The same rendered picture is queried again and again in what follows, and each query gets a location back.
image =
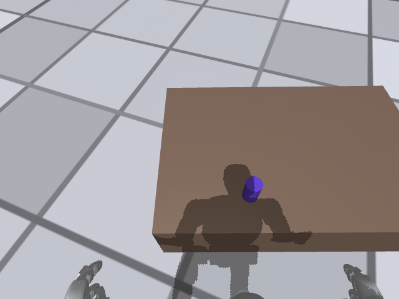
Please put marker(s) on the can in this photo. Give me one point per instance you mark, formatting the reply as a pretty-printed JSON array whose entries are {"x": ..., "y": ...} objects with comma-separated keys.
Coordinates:
[{"x": 252, "y": 189}]

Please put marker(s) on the right robot hand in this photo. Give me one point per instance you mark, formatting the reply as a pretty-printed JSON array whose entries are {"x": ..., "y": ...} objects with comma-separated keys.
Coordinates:
[{"x": 363, "y": 285}]

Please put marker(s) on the left robot hand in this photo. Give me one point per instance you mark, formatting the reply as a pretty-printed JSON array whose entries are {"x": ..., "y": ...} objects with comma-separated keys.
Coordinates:
[{"x": 80, "y": 289}]

